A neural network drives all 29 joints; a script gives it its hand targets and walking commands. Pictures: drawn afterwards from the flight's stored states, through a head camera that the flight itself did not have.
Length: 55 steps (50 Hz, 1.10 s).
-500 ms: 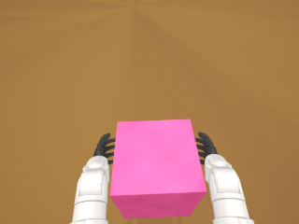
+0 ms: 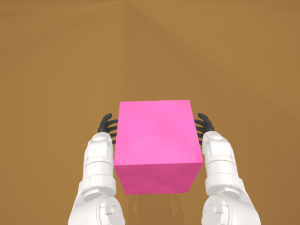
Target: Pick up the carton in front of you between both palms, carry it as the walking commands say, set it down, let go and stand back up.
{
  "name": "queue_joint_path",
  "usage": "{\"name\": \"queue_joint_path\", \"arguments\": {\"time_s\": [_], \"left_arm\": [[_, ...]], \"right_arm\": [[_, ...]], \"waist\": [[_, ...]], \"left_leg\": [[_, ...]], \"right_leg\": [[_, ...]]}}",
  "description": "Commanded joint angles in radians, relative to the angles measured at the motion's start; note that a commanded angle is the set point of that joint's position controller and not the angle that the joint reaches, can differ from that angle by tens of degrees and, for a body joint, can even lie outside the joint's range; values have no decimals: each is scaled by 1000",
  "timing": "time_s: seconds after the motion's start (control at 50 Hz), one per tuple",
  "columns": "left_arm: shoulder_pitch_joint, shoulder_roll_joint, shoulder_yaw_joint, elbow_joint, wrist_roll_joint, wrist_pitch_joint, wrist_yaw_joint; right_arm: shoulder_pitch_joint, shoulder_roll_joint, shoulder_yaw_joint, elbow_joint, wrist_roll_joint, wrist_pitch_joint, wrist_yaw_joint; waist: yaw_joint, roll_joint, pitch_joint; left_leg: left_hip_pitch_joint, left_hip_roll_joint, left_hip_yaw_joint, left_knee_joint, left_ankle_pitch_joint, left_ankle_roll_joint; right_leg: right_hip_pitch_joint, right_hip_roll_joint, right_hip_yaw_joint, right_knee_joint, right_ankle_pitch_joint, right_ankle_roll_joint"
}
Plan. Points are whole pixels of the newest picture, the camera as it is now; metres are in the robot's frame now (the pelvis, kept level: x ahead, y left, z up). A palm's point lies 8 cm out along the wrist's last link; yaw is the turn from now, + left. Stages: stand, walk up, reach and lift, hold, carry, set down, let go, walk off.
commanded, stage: set down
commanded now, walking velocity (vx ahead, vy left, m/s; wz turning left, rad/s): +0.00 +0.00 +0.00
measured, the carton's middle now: (155, 150) +0.35 +0.00 -0.03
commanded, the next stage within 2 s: none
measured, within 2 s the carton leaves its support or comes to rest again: neither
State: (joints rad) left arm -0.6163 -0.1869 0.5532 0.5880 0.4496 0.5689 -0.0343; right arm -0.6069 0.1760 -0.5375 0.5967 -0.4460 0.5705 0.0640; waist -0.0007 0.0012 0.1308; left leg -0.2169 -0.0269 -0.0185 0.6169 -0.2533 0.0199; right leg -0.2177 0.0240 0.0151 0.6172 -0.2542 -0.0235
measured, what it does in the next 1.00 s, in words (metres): lowers itself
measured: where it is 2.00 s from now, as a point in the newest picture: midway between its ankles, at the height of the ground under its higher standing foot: outside the picture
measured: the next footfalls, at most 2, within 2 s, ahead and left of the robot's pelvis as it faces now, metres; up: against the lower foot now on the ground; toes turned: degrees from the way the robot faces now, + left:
none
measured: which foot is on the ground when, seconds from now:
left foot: down 0.00-1.00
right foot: down 0.00-1.00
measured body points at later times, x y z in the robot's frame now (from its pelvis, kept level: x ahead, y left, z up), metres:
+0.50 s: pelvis +0.00 +0.00 -0.11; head +0.21 +0.00 +0.29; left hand +0.41 +0.16 -0.18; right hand +0.41 -0.14 -0.19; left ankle +0.06 +0.11 -0.72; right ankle +0.06 -0.11 -0.72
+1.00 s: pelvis -0.03 +0.00 -0.24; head +0.24 -0.01 +0.12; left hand +0.43 +0.17 -0.34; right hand +0.45 -0.13 -0.34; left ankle +0.06 +0.11 -0.72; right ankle +0.06 -0.11 -0.72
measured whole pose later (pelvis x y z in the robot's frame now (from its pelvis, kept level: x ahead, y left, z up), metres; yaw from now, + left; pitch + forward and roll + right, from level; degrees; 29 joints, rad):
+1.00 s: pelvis -0.03 +0.00 -0.24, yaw +0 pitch +45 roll +0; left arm -0.87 -0.04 0.45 0.63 0.15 0.21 0.07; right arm -0.90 0.01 -0.36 0.69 -0.17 0.21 -0.06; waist 0.04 -0.01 -0.16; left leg -1.94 -0.04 -0.01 1.67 -0.51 -0.01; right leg -1.94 0.04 0.00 1.67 -0.50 -0.01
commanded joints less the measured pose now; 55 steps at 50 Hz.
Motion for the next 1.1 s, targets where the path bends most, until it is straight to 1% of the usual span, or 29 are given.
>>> {"name": "queue_joint_path", "arguments": {"time_s": [0.0, 0.02, 0.06, 0.1, 0.14, 0.2, 0.26, 0.32, 0.36, 0.4, 0.46, 0.56, 0.66, 0.76, 0.92, 1.08], "left_arm": [[-454, -624, -219, 119, -70, -61, -137], [-443, -592, -199, 116, -57, -79, -130], [-438, -558, -189, 105, -51, -125, -122], [-448, -564, -220, 84, -68, -180, -119], [-461, -591, -270, 68, -91, -240, -119], [-479, -660, -388, 61, -147, -337, -126], [-512, -754, -538, 43, -217, -417, -132], [-538, -805, -687, -33, -294, -451, -136], [-525, -815, -751, -67, -334, -449, -130], [-505, -818, -772, -75, -351, -433, -126], [-486, -821, -752, -48, -343, -395, -130], [-498, -812, -677, 30, -318, -352, -143], [-553, -783, -623, 78, -312, -355, -135], [-634, -753, -612, 85, -330, -373, -115], [-782, -718, -632, 59, -377, -374, -85], [-930, -682, -611, 73, -398, -349, -75]], "right_arm": [[-499, 606, 232, 113, 62, -67, 128], [-490, 578, 217, 115, 50, -88, 122], [-478, 550, 210, 110, 43, -136, 115], [-479, 556, 230, 98, 56, -192, 109], [-486, 576, 272, 94, 80, -252, 108], [-509, 639, 384, 84, 141, -350, 111], [-541, 735, 527, 55, 206, -429, 108], [-566, 804, 682, -37, 276, -462, 100], [-562, 816, 754, -78, 315, -459, 94], [-544, 817, 788, -90, 333, -443, 90], [-524, 816, 786, -65, 336, -408, 91], [-550, 811, 718, 15, 314, -369, 100], [-606, 784, 658, 70, 300, -372, 89], [-681, 752, 639, 89, 307, -389, 64], [-834, 715, 669, 68, 353, -392, 29], [-987, 681, 650, 96, 373, -367, 21]], "waist": [[9, -1, -158], [13, -6, -172], [13, -11, -217], [14, -8, -281], [19, -2, -362], [21, 4, -532], [12, 2, -787], [16, 3, -1103], [21, 2, -1232], [25, -7, -1261], [31, -20, -1193], [35, -28, -1075], [39, -29, -1073], [41, -30, -1134], [49, -29, -1245], [55, -35, -1258]], "left_leg": [[-111, -48, -54, -101, -228, 15], [-141, -53, -47, -77, -204, 14], [-207, -62, -35, -24, -152, 11], [-258, -70, -34, 27, -87, 5], [-302, -77, -39, 79, -28, 0], [-363, -90, -47, 178, 56, -9], [-427, -102, -43, 297, 179, -20], [-481, -109, -36, 403, 310, -32], [-526, -114, -33, 456, 351, -36], [-591, -120, -30, 490, 331, -40], [-709, -124, -22, 525, 242, -43], [-892, -128, -12, 588, 132, -38], [-1017, -134, -6, 669, 110, -40], [-1108, -144, 8, 760, 91, -49], [-1204, -152, 36, 902, 33, -60], [-1298, -148, 51, 1015, -35, -59]], "right_leg": [[-120, 52, 41, -87, -201, -15], [-150, 57, 34, -63, -183, -13], [-211, 65, 30, -15, -147, -10], [-267, 75, 32, 32, -93, -6], [-325, 83, 34, 84, -38, -2], [-408, 96, 34, 178, 45, 4], [-452, 107, 41, 285, 162, 14], [-456, 114, 49, 395, 296, 23], [-488, 118, 50, 453, 341, 28], [-551, 121, 47, 488, 323, 33], [-676, 124, 37, 521, 235, 38], [-857, 126, 34, 581, 124, 35], [-984, 131, 28, 664, 97, 35], [-1067, 143, 13, 757, 81, 39], [-1149, 155, -12, 900, 27, 45], [-1253, 155, -28, 1019, -51, 40]]}}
